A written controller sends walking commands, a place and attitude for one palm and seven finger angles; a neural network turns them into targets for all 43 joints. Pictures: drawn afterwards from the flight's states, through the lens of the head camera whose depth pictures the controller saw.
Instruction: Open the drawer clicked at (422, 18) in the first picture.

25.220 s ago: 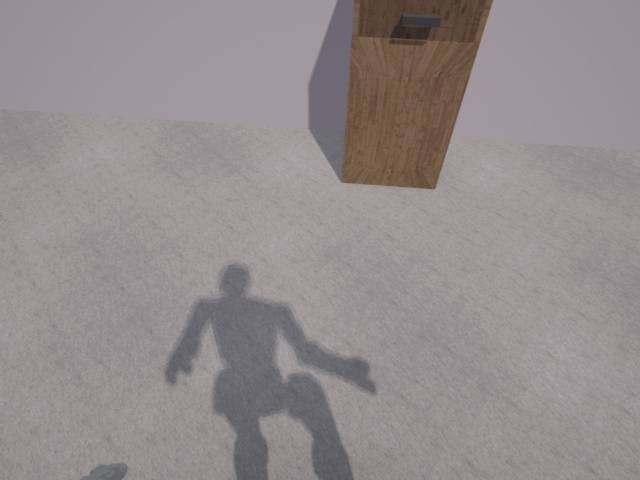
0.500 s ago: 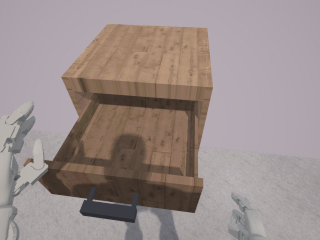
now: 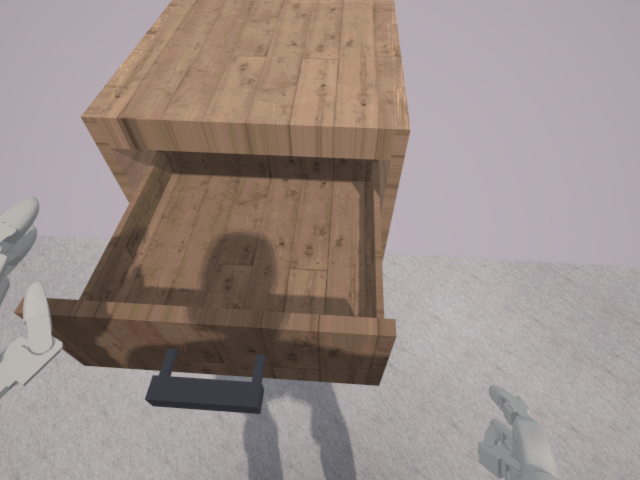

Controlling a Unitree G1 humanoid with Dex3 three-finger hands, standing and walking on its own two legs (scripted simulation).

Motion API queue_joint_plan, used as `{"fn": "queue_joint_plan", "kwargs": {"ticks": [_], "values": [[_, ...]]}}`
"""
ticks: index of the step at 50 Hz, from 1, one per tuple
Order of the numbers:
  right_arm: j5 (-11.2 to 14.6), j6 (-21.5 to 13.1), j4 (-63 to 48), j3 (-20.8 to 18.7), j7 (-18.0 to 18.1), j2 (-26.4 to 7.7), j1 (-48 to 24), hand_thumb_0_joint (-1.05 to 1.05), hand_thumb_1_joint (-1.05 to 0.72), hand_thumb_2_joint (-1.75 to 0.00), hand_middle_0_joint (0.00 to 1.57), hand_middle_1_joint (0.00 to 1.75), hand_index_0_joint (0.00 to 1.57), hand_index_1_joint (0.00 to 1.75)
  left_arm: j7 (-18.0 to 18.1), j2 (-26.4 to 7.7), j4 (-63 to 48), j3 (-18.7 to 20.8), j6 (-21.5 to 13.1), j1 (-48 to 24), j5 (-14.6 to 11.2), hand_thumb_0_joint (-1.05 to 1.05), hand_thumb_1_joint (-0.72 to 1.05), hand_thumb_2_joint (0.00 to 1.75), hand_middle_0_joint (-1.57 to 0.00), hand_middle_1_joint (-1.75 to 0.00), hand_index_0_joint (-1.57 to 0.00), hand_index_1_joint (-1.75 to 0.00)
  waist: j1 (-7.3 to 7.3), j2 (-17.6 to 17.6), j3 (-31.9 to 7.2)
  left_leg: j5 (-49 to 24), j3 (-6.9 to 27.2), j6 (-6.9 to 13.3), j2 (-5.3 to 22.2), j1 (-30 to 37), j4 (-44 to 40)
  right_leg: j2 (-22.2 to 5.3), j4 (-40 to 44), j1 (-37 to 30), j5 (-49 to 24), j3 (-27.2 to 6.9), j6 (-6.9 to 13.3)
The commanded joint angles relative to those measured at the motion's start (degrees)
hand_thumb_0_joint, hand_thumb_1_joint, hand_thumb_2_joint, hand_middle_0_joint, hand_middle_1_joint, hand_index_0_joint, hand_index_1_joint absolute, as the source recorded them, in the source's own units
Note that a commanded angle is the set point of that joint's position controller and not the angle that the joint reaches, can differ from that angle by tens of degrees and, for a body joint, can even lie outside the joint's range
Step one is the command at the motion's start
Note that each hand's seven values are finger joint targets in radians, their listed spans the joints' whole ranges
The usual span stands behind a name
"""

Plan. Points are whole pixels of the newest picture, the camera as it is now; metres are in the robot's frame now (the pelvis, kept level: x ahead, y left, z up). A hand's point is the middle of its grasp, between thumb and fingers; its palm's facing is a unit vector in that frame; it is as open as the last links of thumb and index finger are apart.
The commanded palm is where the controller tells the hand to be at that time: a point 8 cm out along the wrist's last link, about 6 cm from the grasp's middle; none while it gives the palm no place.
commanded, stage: step back with the hand held close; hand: left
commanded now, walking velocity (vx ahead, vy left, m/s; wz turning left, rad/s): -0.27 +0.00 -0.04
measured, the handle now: (211, 376) +0.23 +0.15 +0.01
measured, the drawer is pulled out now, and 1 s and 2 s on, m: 0.28 0.28 0.28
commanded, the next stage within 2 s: stop stepping back and stand still in 1.04 s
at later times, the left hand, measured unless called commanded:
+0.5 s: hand (0, 383) +0.16 +0.24 +0.19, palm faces +0.37 -0.79 -0.49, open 7.4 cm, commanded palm +0.09 +0.29 +0.20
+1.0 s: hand out of the picture +0.06 +0.22 +0.18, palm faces +0.33 -0.78 -0.53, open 7.4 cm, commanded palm -0.01 +0.26 +0.20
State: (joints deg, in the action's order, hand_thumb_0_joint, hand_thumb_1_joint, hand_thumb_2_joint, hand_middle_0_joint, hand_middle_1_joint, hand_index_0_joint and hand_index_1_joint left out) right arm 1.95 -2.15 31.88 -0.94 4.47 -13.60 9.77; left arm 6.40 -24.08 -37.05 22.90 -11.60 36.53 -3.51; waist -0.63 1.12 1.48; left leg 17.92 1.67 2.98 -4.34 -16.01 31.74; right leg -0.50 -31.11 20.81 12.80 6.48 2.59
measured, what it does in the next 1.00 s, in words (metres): walks backwards: right foot, then left foot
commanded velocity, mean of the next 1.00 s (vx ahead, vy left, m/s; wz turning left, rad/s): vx -0.35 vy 0.00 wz -0.02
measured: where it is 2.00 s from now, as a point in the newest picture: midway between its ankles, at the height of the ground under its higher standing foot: outside the picture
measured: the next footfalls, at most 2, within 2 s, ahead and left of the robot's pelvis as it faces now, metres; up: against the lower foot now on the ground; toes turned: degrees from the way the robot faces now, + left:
right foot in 0.52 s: -0.04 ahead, -0.12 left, +0.00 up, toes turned -4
left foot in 0.90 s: -0.07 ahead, +0.12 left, +0.00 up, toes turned +2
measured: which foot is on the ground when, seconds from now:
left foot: down 0.00-0.72, up 0.74-0.88, down 0.90-1.00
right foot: down 0.00-0.40, up 0.42-0.50, down 0.52-0.92, up 0.94-1.00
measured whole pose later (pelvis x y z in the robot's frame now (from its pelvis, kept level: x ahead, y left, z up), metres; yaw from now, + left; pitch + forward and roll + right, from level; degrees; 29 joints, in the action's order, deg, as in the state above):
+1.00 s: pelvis -0.14 -0.02 +0.00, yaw +1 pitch +3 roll +1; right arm 0.4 -4.9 32.7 -2.4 4.3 -11.2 6.7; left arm 7.2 -26.8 -41.4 26.5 -12.8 36.3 -2.7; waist -0.1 -4.7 3.4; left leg 13.8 -1.1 -0.9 0.5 -21.1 31.8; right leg -1.6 -42.4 26.2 20.2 2.6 -0.2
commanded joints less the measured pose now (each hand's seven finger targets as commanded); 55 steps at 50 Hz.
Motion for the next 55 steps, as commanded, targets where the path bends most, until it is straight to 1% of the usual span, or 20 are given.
{"fn": "queue_joint_plan", "kwargs": {"ticks": [1, 14, 18, 19, 22, 25, 30, 32, 34, 36, 37, 39, 42, 43, 45, 46, 47, 49, 51, 55], "values": [[-0.1, -3.4, -9.7, -2.3, 0.7, -6.0, -4.9, 0.00, -0.90, -0.90, 0.20, 0.30, 0.20, 0.30, 2.3, -9.2, -12.4, 8.6, -3.9, -0.2, -0.5, 0.00, 0.90, 0.90, -0.20, -0.30, -0.20, -0.30, 0.46, 0.7, -10.1, -13.4, 9.1, -0.6, 9.6, -4.3, -4.2, -8.3, 1.7, -8.7, -8.5, -9.9, 0.7], [-0.3, -4.9, -8.6, -2.3, 0.6, -6.3, -3.8, 0.00, -0.90, -0.90, 0.20, 0.30, 0.20, 0.30, 4.0, -9.5, -13.1, 8.7, -5.0, -2.6, 0.1, 0.00, 0.90, 0.90, -0.20, -0.30, -0.20, -0.30, -0.40, -1.3, -7.6, 5.9, 6.7, 0.3, 6.9, -5.1, 0.9, -12.5, 8.4, 0.0, 7.0, -14.8, 2.3], [-0.8, -5.5, -9.6, -1.5, 0.7, -6.0, -4.8, 0.00, -0.90, -0.90, 0.20, 0.30, 0.20, 0.30, 4.2, -9.4, -15.1, 8.9, -5.8, -2.3, 0.9, 0.00, 0.90, 0.90, -0.20, -0.30, -0.20, -0.30, 0.16, 5.9, -6.4, 4.1, 13.6, 2.2, 13.1, -14.9, -11.4, -5.0, -2.5, -8.4, 3.3, -9.0, -1.1], [-1.0, -5.7, -9.8, -1.4, 0.7, -5.9, -5.4, 0.00, -0.90, -0.90, 0.20, 0.30, 0.20, 0.30, 4.2, -9.8, -15.1, 9.5, -5.9, -3.0, 1.5, 0.00, 0.90, 0.90, -0.20, -0.30, -0.20, -0.30, 0.50, 10.6, -6.1, 2.4, 16.4, 2.9, 15.7, -19.0, -15.5, -2.6, -8.5, -12.2, 1.6, -7.1, -1.9], [-2.0, -6.3, -9.4, -2.1, 0.5, -5.2, -4.0, 0.00, -0.90, -0.90, 0.20, 0.30, 0.20, 0.30, 3.8, -9.5, -14.9, 9.5, -6.0, -3.9, 1.8, 0.00, 0.90, 0.90, -0.20, -0.30, -0.20, -0.30, 0.84, 6.7, -6.3, -16.0, 16.6, 3.6, 18.6, -14.1, -13.2, -1.4, -13.3, -8.1, 7.5, -7.7, -2.2], [-2.3, -6.8, -8.1, -2.3, -0.4, -5.4, -3.8, 0.00, -0.90, -0.90, 0.20, 0.30, 0.20, 0.30, 2.8, -7.4, -13.4, 7.6, -5.9, -2.7, 1.5, 0.00, 0.90, 0.90, -0.20, -0.30, -0.20, -0.30, 0.72, 5.5, -7.7, -36.4, 13.5, 2.3, 17.8, -3.2, -7.7, -1.5, -6.4, -5.2, 3.9, -6.9, -1.8], [-2.1, -6.7, -7.5, -2.1, -1.6, -5.8, -4.2, 0.00, -0.90, -0.90, 0.20, 0.30, 0.20, 0.30, 1.3, -7.7, -15.3, 7.3, -6.7, -2.3, 1.1, 0.00, 0.90, 0.90, -0.20, -0.30, -0.20, -0.30, 0.90, 6.8, -15.1, -48.3, 10.0, 0.8, 16.3, 7.7, -3.0, -1.8, 0.4, -7.3, -6.4, -5.9, -1.4], [-1.0, -6.3, -8.6, -2.5, -1.7, -5.5, -5.3, 0.00, -0.90, -0.90, 0.20, 0.30, 0.20, 0.30, 1.1, -8.0, -16.1, 8.0, -6.1, 0.1, 0.3, 0.00, 0.90, 0.90, -0.20, -0.30, -0.20, -0.30, 1.28, 3.7, -19.7, -42.9, 7.0, 0.4, 14.8, 7.4, 0.5, -4.5, 0.7, -9.8, -13.4, -7.4, -0.4], [0.0, -5.2, -8.8, -2.8, -1.3, -4.9, -5.5, 0.00, -0.90, -0.90, 0.20, 0.30, 0.20, 0.30, 1.5, -9.8, -14.7, 10.4, -5.5, 3.6, -0.8, 0.00, 0.90, 0.90, -0.20, -0.30, -0.20, -0.30, 0.77, -2.9, -20.6, -26.8, 3.3, -1.3, 10.0, 2.6, 7.6, -11.9, 4.7, -10.4, -27.5, -13.3, 2.8], [0.9, -4.2, -8.8, -2.7, -0.9, -4.0, -6.5, 0.00, -0.90, -0.90, 0.20, 0.30, 0.20, 0.30, 1.7, -9.9, -14.4, 10.1, -5.3, 1.4, -1.7, 0.00, 0.90, 0.90, -0.20, -0.30, -0.20, -0.30, 0.39, -12.3, -15.1, 6.4, 0.4, -3.6, 2.7, -5.3, 24.7, -22.5, 10.9, -5.8, -36.2, -19.9, 8.4], [0.7, -3.8, -9.1, -2.3, -0.5, -3.2, -7.7, 0.00, -0.90, -0.90, 0.20, 0.30, 0.20, 0.30, 1.9, -10.2, -13.9, 10.7, -4.8, 2.0, -1.7, 0.00, 0.90, 0.90, -0.20, -0.30, -0.20, -0.30, 1.02, -12.0, -12.2, 12.0, 2.1, -3.3, 3.1, -9.2, 30.6, -23.8, 11.3, -4.7, -36.7, -19.0, 9.6], [-0.1, -2.9, -10.0, -0.5, -0.1, -1.9, -9.4, 0.00, -0.90, -0.90, 0.20, 0.30, 0.20, 0.30, 2.2, -10.6, -13.3, 11.5, -4.1, 1.7, -0.5, 0.00, 0.90, 0.90, -0.20, -0.30, -0.20, -0.30, 0.27, -7.8, -10.8, 11.7, 2.0, -3.4, 5.7, -10.9, 22.7, -20.9, 7.4, -7.3, -43.0, -14.9, 8.4], [-1.0, -2.2, -8.1, -0.6, 1.1, -2.4, -7.3, 0.00, -0.90, -0.90, 0.20, 0.30, 0.20, 0.30, 2.8, -8.7, -13.9, 9.4, -3.8, 2.4, 0.5, 0.00, 0.90, 0.90, -0.20, -0.30, -0.20, -0.30, -1.03, -3.5, -10.8, -2.3, -2.3, -3.4, 5.3, -3.8, -1.9, -14.2, 3.1, -8.7, -36.4, -8.8, 2.1], [-1.0, -2.5, -7.4, -1.5, 1.4, -2.9, -6.4, 0.00, -0.90, -0.90, 0.20, 0.30, 0.20, 0.30, 2.8, -8.6, -14.8, 8.6, -4.0, 2.4, 0.4, 0.00, 0.90, 0.90, -0.20, -0.30, -0.20, -0.30, -1.12, -0.7, -11.4, -11.9, -2.3, -2.8, 7.0, -0.3, -9.0, -12.0, 0.5, -8.2, -30.6, -7.6, -0.3], [-0.6, -4.3, -8.3, -3.5, 0.8, -5.5, -6.1, 0.00, -0.90, -0.90, 0.20, 0.30, 0.20, 0.30, 2.3, -9.6, -18.0, 8.7, -5.1, 2.0, 0.6, 0.00, 0.90, 0.90, -0.20, -0.30, -0.20, -0.30, 0.76, 9.2, -13.5, -34.4, 6.7, 1.5, 19.2, 1.9, -9.8, -4.8, -7.9, -5.6, -7.0, -5.3, -3.6], [-0.3, -5.5, -8.2, -4.1, 0.3, -5.8, -5.5, 0.00, -0.90, -0.90, 0.20, 0.30, 0.20, 0.30, 2.0, -9.8, -18.4, 8.8, -5.7, 0.9, 0.3, 0.00, 0.90, 0.90, -0.20, -0.30, -0.20, -0.30, 0.88, 7.6, -14.3, -41.3, 7.7, 2.8, 21.3, 3.4, -7.9, -2.9, -11.1, -3.1, 0.3, -5.6, -3.5], [-1.5, -6.2, -7.9, -4.1, 0.1, -4.5, -5.7, 0.00, -0.90, -0.90, 0.20, 0.30, 0.20, 0.30, 2.2, -10.7, -18.0, 10.9, -5.8, 1.8, 0.4, 0.00, 0.90, 0.90, -0.20, -0.30, -0.20, -0.30, 0.70, 12.0, -15.5, -44.2, 9.3, 3.9, 22.5, 3.5, -8.3, -2.6, -15.3, -0.8, 6.8, -5.5, -3.3], [-2.2, -7.0, -6.7, -3.9, -0.3, -4.6, -4.6, 0.00, -0.90, -0.90, 0.20, 0.30, 0.20, 0.30, 2.2, -9.8, -20.4, 10.2, -5.9, -0.4, 0.5, 0.00, 0.90, 0.90, -0.20, -0.30, -0.20, -0.30, 0.40, 13.7, -13.6, -43.3, 8.6, 5.1, 23.5, 2.8, -8.3, -1.5, -20.0, 1.3, 13.7, -6.7, -3.2], [-1.7, -7.6, -5.5, -3.8, -1.0, -4.9, -3.8, 0.00, -0.90, -0.90, 0.20, 0.30, 0.20, 0.30, 2.2, -7.2, -16.8, 8.5, -5.2, -1.2, 0.5, 0.00, 0.90, 0.90, -0.20, -0.30, -0.20, -0.30, 0.56, 10.0, -11.8, -44.0, 6.8, 4.5, 22.4, 5.0, -6.9, -1.0, -14.8, 1.4, 12.3, -5.6, -3.4], [-1.0, -8.1, -6.3, -2.7, -1.9, -6.1, -5.8, 0.00, -0.90, -0.90, 0.20, 0.30, 0.20, 0.30, 1.2, -6.4, -13.6, 6.6, -4.5, -4.5, 0.4, 0.00, 0.90, 0.90, -0.20, -0.30, -0.20, -0.30, 1.27, 6.3, -7.6, -21.7, 4.7, 1.7, 19.5, -3.9, -3.2, -2.6, 2.4, -7.7, -0.6, -4.4, -3.5]]}}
